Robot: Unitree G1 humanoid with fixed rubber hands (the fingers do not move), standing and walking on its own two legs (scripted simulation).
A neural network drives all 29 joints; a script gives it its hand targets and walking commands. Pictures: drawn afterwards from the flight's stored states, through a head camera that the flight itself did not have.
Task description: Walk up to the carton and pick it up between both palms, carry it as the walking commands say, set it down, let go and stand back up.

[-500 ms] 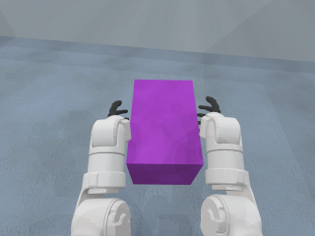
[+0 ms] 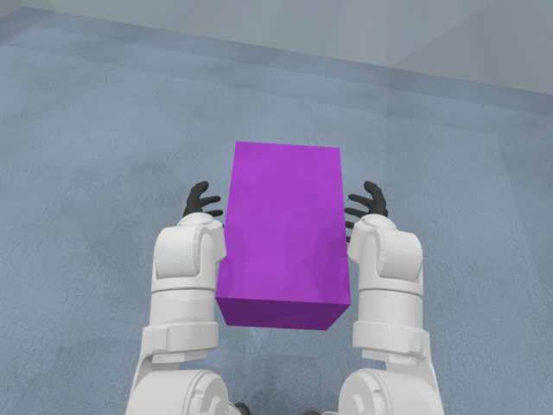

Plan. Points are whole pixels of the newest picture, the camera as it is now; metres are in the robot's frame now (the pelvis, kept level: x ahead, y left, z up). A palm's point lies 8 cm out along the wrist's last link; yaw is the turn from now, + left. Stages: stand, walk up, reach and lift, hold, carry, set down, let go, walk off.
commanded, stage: carry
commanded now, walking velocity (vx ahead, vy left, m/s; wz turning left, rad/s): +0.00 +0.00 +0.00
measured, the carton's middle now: (282, 238) +0.39 +0.02 +0.01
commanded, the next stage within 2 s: none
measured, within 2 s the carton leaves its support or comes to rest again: neither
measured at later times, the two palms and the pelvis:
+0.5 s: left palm (220, 216) +0.36 +0.11 +0.09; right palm (393, 224) +0.36 -0.13 +0.11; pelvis +0.02 +0.00 +0.00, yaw -1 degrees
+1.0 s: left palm (223, 201) +0.39 +0.11 +0.09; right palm (388, 210) +0.39 -0.13 +0.10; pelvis +0.05 -0.01 +0.01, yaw +0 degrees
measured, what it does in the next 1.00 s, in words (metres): shifts its weight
